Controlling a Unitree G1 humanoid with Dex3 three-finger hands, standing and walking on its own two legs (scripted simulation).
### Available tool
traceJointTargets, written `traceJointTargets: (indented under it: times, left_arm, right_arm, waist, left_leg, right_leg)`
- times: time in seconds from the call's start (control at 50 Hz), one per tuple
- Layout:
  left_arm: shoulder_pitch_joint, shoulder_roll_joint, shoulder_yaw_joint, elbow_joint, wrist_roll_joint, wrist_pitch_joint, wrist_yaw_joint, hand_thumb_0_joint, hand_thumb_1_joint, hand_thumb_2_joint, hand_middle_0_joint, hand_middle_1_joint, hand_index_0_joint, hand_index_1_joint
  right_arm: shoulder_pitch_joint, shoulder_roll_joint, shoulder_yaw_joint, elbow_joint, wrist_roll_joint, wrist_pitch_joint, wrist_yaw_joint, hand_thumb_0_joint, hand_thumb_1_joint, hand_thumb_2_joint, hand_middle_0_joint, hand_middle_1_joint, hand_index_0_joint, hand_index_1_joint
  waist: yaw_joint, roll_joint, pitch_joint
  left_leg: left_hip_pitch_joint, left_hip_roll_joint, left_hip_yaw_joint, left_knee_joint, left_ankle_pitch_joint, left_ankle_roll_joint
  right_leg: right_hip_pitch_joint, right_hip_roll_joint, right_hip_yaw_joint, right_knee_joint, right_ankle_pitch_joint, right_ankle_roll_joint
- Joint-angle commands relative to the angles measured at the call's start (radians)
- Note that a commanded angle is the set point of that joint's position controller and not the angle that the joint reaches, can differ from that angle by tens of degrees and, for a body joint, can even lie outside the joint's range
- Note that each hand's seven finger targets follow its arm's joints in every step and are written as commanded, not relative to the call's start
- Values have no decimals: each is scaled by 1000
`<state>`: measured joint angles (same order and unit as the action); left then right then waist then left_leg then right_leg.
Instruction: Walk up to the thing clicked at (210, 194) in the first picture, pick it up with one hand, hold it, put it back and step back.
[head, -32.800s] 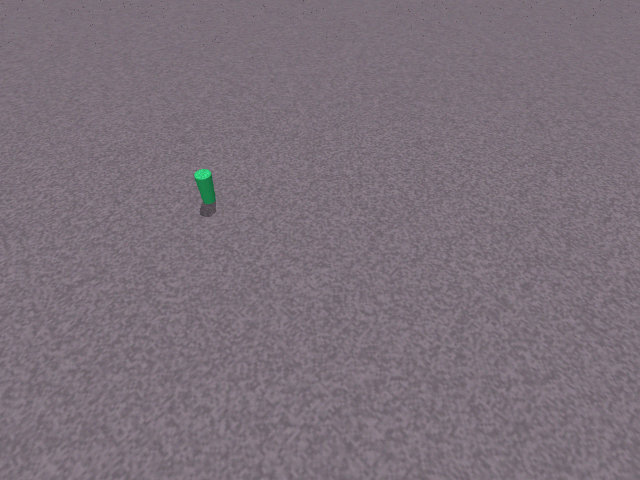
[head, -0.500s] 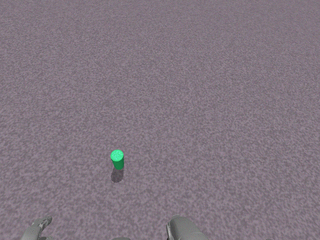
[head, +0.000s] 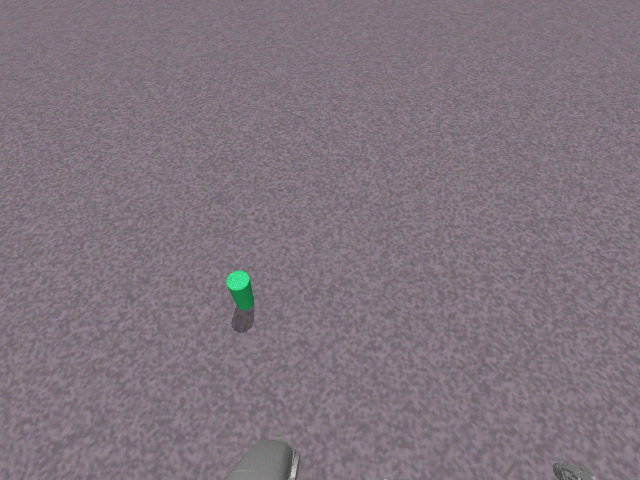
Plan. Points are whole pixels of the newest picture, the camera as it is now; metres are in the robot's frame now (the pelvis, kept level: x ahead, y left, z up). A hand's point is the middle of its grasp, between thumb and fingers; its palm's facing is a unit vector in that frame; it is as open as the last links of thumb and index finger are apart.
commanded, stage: step back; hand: left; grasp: from the side
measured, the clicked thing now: (241, 292) +0.74 +0.30 -0.68
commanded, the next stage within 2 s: stand in 1.64 s
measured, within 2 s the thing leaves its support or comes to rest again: neither
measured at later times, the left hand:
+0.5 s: hand out of the picture -0.09 +0.22 -0.16, palm faces +0.00 -0.92 -0.40, open 7.4 cm
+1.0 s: hand out of the picture -0.20 +0.22 -0.14, palm faces +0.08 -0.91 -0.41, open 7.4 cm
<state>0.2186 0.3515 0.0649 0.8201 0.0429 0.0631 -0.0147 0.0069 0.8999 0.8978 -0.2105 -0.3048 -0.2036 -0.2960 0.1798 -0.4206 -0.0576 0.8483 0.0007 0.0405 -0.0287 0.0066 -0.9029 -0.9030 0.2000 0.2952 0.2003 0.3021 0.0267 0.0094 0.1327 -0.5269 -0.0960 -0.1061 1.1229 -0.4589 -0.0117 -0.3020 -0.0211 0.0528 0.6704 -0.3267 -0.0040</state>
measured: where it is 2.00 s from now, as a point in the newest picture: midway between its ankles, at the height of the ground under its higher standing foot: outside the picture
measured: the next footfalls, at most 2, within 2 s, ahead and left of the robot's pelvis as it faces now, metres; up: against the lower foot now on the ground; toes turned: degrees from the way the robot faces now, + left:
left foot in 0.14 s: -0.02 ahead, +0.11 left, +0.00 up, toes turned +3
right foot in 0.48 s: -0.15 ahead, -0.18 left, +0.00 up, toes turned +5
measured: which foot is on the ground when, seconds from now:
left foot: up 0.00-0.12, down 0.14-0.50, up 0.52-0.74, down 0.76-1.00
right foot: down 0.00-0.16, up 0.18-0.46, down 0.48-1.00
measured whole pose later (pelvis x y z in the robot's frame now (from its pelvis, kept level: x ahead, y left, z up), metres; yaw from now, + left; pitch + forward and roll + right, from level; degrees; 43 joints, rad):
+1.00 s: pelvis -0.23 -0.07 +0.00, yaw +5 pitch -3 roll +1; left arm 0.24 0.42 0.07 0.98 0.02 -0.01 -0.02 0.01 0.90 0.90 -0.21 -0.30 -0.20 -0.30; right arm 0.25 -0.35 -0.05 0.97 -0.04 -0.01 0.03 0.01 -0.90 -0.90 0.20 0.30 0.20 0.30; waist 0.00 -0.01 0.05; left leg -0.26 0.00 -0.03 0.60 -0.31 0.00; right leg -0.30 -0.01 -0.01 0.64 -0.38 -0.02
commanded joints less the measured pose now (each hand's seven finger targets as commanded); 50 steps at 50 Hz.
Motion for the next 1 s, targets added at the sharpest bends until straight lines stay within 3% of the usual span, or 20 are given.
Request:
traceJointTargets:
  times: [0.0,0.1,0.12,0.14,0.16,0.22,0.36,0.44,0.46,0.48,0.5,0.56,0.66,0.74,0.76,0.78,0.8,0.86,0.94,0.98]
  left_arm:
    - [-115,264,83,-142,14,-29,36,0,900,900,-200,-300,-200,-300]
    - [-79,245,61,-148,-15,-1,31,0,900,900,-200,-300,-200,-300]
    - [-29,206,49,-151,-18,3,27,0,900,900,-200,-300,-200,-300]
    - [-74,197,45,-172,-27,-2,29,0,900,900,-200,-300,-200,-300]
    - [-161,241,71,-170,-14,1,40,0,900,900,-200,-300,-200,-300]
    - [-78,228,73,-114,-35,9,36,0,900,900,-200,-300,-200,-300]
    - [-42,217,66,-98,-19,-8,16,0,900,900,-200,-300,-200,-300]
    - [99,219,73,20,-8,-43,16,0,900,900,-200,-300,-200,-300]
    - [102,291,95,12,9,-51,17,0,900,900,-200,-300,-200,-300]
    - [21,427,120,-24,8,-45,19,0,900,900,-200,-300,-200,-300]
    - [-65,448,119,-55,10,-53,25,0,900,900,-200,-300,-200,-300]
    - [-154,317,85,-51,12,-73,38,0,900,900,-200,-300,-200,-300]
    - [-31,325,94,-5,14,-89,29,0,900,900,-200,-300,-200,-300]
    - [-19,273,53,11,-1,-70,17,0,900,900,-200,-300,-200,-300]
    - [4,219,33,11,-6,-67,16,0,900,900,-200,-300,-200,-300]
    - [-69,200,27,7,-28,-70,18,0,900,900,-200,-300,-200,-300]
    - [-129,290,55,11,-14,-76,22,0,900,900,-200,-300,-200,-300]
    - [-30,248,44,61,-28,-88,4,0,900,900,-200,-300,-200,-300]
    - [12,216,51,103,-19,-102,3,0,900,900,-200,-300,-200,-300]
    - [72,239,62,124,-5,-112,18,0,900,900,-200,-300,-200,-300]
  right_arm:
    - [43,-153,-35,-75,-7,-36,-14,0,-900,-900,200,300,200,300]
    - [121,-149,-45,-31,-30,-54,-11,0,-900,-900,200,300,200,300]
    - [96,-201,-60,-41,-41,-57,-12,0,-900,-900,200,300,200,300]
    - [52,-340,-84,-64,-37,-53,-2,0,-900,-900,200,300,200,300]
    - [55,-368,-95,-73,-44,-57,-3,0,-900,-900,200,300,200,300]
    - [-17,-260,-61,-70,-42,-63,-24,0,-900,-900,200,300,200,300]
    - [-3,-251,-71,-101,-47,-41,-18,0,-900,-900,200,300,200,300]
    - [-15,-228,-58,-87,-40,-7,-1,0,-900,-900,200,300,200,300]
    - [-7,-168,-39,-104,-34,-8,3,0,-900,-900,200,300,200,300]
    - [-77,-148,-44,-128,-27,-11,-12,0,-900,-900,200,300,200,300]
    - [-93,-204,-67,-117,-26,-7,-14,0,-900,-900,200,300,200,300]
    - [-7,-184,-51,-48,-12,-20,-1,0,-900,-900,200,300,200,300]
    - [-31,-170,-47,-29,-36,-42,32,0,-900,-900,200,300,200,300]
    - [70,-156,-62,51,-39,-71,33,0,-900,-900,200,300,200,300]
    - [109,-199,-80,62,-53,-75,28,0,-900,-900,200,300,200,300]
    - [96,-294,-87,51,-48,-76,28,0,-900,-900,200,300,200,300]
    - [76,-329,-99,36,-40,-79,33,0,-900,-900,200,300,200,300]
    - [-6,-225,-64,33,-42,-92,27,0,-900,-900,200,300,200,300]
    - [-30,-202,-57,34,-38,-66,38,0,-900,-900,200,300,200,300]
    - [-6,-136,-35,33,-28,-52,36,0,-900,-900,200,300,200,300]
  waist:
    - [-6,-226,-107]
    - [-19,-157,-193]
    - [6,-36,-201]
    - [-6,205,-178]
    - [-71,205,-155]
    - [6,65,-162]
    - [-33,181,-187]
    - [10,119,-225]
    - [12,-64,-168]
    - [55,-284,-131]
    - [33,-240,-41]
    - [-39,-122,-32]
    - [46,-199,-64]
    - [-14,-104,-116]
    - [-33,39,-134]
    - [-61,196,-105]
    - [-79,114,-8]
    - [-11,100,-41]
    - [1,137,-84]
    - [37,23,-106]
  left_leg:
    - [55,26,46,-147,-44,-2]
    - [272,64,112,-719,266,26]
    - [373,209,-102,-745,315,76]
    - [321,451,-394,-770,468,223]
    - [187,532,-516,-800,501,329]
    - [247,385,-208,-676,676,249]
    - [344,375,-159,-650,443,248]
    - [137,248,-28,-508,119,139]
    - [-84,131,18,-344,-42,74]
    - [-61,31,-7,-156,-145,16]
    - [1,73,-113,-4,-113,-2]
    - [-27,17,-55,48,33,3]
    - [11,84,34,-317,-49,-12]
    - [422,51,100,-747,91,31]
    - [573,170,-130,-787,-35,78]
    - [418,404,-507,-925,-437,201]
    - [241,453,-561,-962,-466,273]
    - [256,314,-268,-872,-194,181]
    - [110,251,-117,-770,-154,140]
    - [4,190,-52,-584,-143,85]
  right_leg:
    - [60,-196,143,-199,304,-193]
    - [115,-163,117,14,352,-122]
    - [-50,-97,85,87,175,-77]
    - [-186,67,-51,239,-178,-18]
    - [-140,62,78,452,-325,-7]
    - [-187,105,164,644,-211,-22]
    - [-119,30,43,229,-202,17]
    - [196,58,-51,-256,-25,-25]
    - [223,-76,230,-292,-191,-78]
    - [-83,-361,553,-415,-343,-238]
    - [-256,-422,627,-456,-425,-286]
    - [-122,-224,260,-286,-134,-185]
    - [61,-221,276,-304,-403,-178]
    - [-78,-157,126,-130,-207,-118]
    - [-270,-93,52,25,-223,-72]
    - [-343,14,-92,157,-257,-13]
    - [-271,-28,16,250,-260,-19]
    - [-168,-39,-18,182,-124,-22]
    - [126,36,-112,-117,-27,-16]
    - [300,11,-21,-251,-46,-34]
